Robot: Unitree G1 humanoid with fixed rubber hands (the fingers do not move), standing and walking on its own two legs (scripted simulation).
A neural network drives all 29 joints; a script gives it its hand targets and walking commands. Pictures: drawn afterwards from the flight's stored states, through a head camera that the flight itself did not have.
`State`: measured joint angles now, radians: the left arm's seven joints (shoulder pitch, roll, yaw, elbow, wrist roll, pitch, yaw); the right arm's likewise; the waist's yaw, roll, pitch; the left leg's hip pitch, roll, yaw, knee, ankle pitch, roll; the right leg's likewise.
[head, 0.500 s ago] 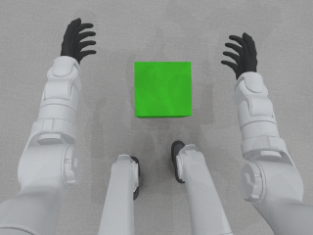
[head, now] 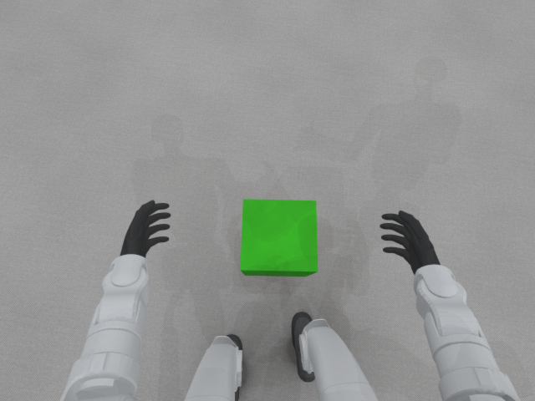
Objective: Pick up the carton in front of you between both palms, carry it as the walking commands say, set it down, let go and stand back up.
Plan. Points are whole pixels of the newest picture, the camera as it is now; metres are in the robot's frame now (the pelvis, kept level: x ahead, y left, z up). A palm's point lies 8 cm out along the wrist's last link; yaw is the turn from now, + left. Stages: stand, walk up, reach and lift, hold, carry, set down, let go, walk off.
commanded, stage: let go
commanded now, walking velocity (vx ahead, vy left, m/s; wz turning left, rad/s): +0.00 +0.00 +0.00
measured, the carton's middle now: (277, 241) +0.41 -0.04 -0.60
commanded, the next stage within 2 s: stand in 0.84 s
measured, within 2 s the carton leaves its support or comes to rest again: neither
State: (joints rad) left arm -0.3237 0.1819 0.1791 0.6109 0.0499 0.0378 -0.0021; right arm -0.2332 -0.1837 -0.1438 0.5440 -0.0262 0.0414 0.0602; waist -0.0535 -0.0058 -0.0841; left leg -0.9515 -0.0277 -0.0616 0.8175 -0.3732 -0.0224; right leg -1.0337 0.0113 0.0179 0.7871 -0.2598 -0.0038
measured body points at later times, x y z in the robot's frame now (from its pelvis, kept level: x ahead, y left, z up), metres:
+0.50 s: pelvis +0.04 +0.02 +0.05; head +0.06 +0.01 +0.50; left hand +0.21 +0.25 -0.02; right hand +0.20 -0.22 -0.03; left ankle -0.01 +0.13 -0.69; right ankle +0.04 -0.11 -0.69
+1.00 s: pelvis +0.03 +0.01 +0.04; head +0.04 +0.00 +0.49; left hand +0.19 +0.28 -0.04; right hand +0.18 -0.27 -0.04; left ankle -0.01 +0.13 -0.69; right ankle +0.04 -0.11 -0.69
